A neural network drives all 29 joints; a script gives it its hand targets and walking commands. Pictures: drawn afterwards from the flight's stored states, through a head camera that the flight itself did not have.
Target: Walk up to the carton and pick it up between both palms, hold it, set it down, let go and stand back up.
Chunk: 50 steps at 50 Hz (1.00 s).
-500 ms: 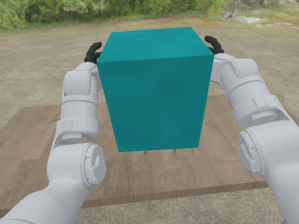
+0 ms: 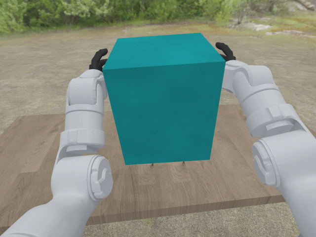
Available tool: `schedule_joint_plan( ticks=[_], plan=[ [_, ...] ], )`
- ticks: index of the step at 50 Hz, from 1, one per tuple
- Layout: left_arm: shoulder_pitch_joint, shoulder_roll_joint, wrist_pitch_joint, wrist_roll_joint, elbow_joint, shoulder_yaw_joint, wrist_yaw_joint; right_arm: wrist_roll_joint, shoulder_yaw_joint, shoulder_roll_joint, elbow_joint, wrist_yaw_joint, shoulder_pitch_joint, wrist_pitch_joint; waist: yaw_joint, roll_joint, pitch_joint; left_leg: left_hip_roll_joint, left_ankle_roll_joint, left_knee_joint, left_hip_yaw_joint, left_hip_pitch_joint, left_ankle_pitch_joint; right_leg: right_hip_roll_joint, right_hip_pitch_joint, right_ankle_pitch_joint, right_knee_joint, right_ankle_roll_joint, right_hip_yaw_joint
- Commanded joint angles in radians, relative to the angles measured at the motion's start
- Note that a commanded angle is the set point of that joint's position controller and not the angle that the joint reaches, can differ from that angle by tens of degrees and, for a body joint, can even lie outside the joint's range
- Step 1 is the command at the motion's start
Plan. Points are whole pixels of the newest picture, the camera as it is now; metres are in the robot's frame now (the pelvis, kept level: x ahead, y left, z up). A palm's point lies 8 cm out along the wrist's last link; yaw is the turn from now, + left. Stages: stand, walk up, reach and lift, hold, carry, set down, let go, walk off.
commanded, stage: hold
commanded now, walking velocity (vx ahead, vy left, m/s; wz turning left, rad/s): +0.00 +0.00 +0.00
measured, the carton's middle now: (163, 98) +0.37 +0.00 +0.26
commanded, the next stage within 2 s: none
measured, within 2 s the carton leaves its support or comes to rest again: neither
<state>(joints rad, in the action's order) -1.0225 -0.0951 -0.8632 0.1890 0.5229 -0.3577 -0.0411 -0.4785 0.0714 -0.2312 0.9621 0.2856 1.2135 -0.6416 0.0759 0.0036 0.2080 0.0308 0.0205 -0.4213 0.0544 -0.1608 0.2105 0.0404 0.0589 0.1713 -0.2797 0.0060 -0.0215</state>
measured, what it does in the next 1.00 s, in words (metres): stands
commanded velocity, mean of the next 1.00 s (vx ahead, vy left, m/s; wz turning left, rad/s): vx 0.00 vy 0.00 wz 0.00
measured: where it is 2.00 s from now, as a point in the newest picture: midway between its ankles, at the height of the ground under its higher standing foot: outside the picture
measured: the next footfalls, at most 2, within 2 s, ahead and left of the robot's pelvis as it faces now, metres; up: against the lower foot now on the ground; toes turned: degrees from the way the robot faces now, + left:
none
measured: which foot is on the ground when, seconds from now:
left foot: down 0.00-1.00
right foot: down 0.00-1.00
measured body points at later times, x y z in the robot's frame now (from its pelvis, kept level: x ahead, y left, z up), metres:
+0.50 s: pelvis +0.00 +0.00 +0.00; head -0.10 +0.01 +0.44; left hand +0.38 +0.15 +0.32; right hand +0.38 -0.15 +0.33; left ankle +0.01 +0.12 -0.75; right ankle -0.01 -0.12 -0.75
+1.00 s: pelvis -0.01 +0.00 +0.00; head -0.10 +0.01 +0.44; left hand +0.38 +0.16 +0.31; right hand +0.38 -0.15 +0.32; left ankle +0.01 +0.12 -0.75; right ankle -0.01 -0.12 -0.75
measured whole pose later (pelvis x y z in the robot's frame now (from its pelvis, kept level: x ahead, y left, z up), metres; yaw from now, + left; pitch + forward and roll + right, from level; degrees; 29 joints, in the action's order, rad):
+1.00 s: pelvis -0.01 +0.00 +0.00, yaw +0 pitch -2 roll -2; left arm -1.01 -0.08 -0.84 0.18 0.52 -0.38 -0.05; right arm -0.44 0.06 -0.22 0.93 0.27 1.19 -0.63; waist 0.05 0.03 0.21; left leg 0.03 0.02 -0.41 0.05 -0.19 0.19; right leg 0.04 0.10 0.17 -0.30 0.00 -0.02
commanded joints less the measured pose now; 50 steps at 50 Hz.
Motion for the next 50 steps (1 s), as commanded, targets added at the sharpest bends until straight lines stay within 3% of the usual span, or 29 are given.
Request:
schedule_joint_plan(
  ticks=[1, 26, 30, 32, 34, 35, 40, 46, 47, 49, 50],
  plan=[
    [-0.847, 0.595, 0.072, -0.176, -0.127, 0.336, 0.124, -0.165, 0.097, 0.7, -0.34, -0.132, 0.784, 0.012, -0.001, 0.057, 0.271, -0.058, 0.049, 0.037, -0.003, 0.115, -0.302, 0.051, -0.029, -0.207, 0.028, -0.055, 0.032],
    [-0.864, 0.577, 0.09, -0.175, -0.05, 0.3, 0.13, -0.146, 0.067, 0.702, -0.303, -0.128, 0.811, 0.019, -0.001, 0.043, 0.271, -0.066, 0.035, 0.05, -0.005, 0.084, -0.234, 0.039, -0.018, -0.174, 0.038, -0.057, 0.038],
    [-0.814, 0.584, 0.086, -0.126, -0.008, 0.277, 0.136, -0.099, 0.044, 0.665, -0.261, -0.136, 0.767, 0.021, 0.002, 0.053, 0.205, -0.059, 0.037, 0.085, -0.005, 0.006, -0.161, 0.023, -0.045, -0.166, 0.027, -0.037, 0.053],
    [-0.844, 0.595, 0.097, -0.144, -0.046, 0.297, 0.131, -0.103, 0.05, 0.674, -0.255, -0.143, 0.766, 0.023, 0.007, 0.069, 0.23, -0.054, 0.044, 0.077, 0.0, 0.012, -0.189, 0.03, -0.052, -0.18, 0.016, -0.033, 0.045],
    [-0.854, 0.608, 0.102, -0.155, -0.081, 0.311, 0.125, -0.115, 0.075, 0.7, -0.324, -0.143, 0.8, 0.034, -0.004, 0.062, 0.293, -0.058, 0.045, 0.056, 0.0, 0.029, -0.233, 0.034, -0.078, -0.227, 0.004, -0.037, 0.045],
    [-0.852, 0.614, 0.103, -0.164, -0.103, 0.327, 0.12, -0.121, 0.077, 0.697, -0.34, -0.139, 0.792, 0.036, 0.008, 0.069, 0.322, -0.061, 0.049, 0.049, 0.001, 0.044, -0.254, 0.033, -0.082, -0.255, 0.001, -0.04, 0.048],
    [-0.834, 0.6, 0.107, -0.166, -0.158, 0.323, 0.099, -0.155, 0.144, 0.745, -0.408, -0.134, 0.8, 0.042, -0.033, 0.035, 0.36, -0.068, 0.035, 0.027, 0.001, 0.079, -0.316, 0.04, -0.087, -0.313, -0.011, -0.06, 0.041],
    [-0.832, 0.587, 0.094, -0.173, -0.131, 0.338, 0.1, -0.12, 0.104, 0.731, -0.372, -0.135, 0.769, 0.03, -0.013, 0.006, 0.292, -0.058, 0.018, 0.059, -0.004, 0.055, -0.197, 0.034, -0.033, -0.199, 0.014, -0.055, 0.044],
    [-0.82, 0.591, 0.093, -0.175, -0.128, 0.337, 0.1, -0.121, 0.112, 0.735, -0.395, -0.134, 0.784, 0.033, -0.022, -0.002, 0.306, -0.058, 0.015, 0.058, -0.004, 0.048, -0.198, 0.035, -0.045, -0.204, 0.014, -0.053, 0.046],
    [-0.811, 0.597, 0.09, -0.175, -0.098, 0.337, 0.105, -0.104, 0.091, 0.723, -0.384, -0.13, 0.785, 0.03, -0.005, -0.005, 0.278, -0.057, 0.019, 0.061, -0.005, 0.048, -0.183, 0.034, -0.042, -0.208, 0.018, -0.053, 0.047],
    [-0.811, 0.607, 0.09, -0.179, -0.111, 0.357, 0.107, -0.104, 0.079, 0.706, -0.368, -0.129, 0.758, 0.028, 0.016, 0.023, 0.274, -0.053, 0.031, 0.06, -0.002, 0.059, -0.208, 0.037, -0.046, -0.228, 0.014, -0.047, 0.046]
  ],
)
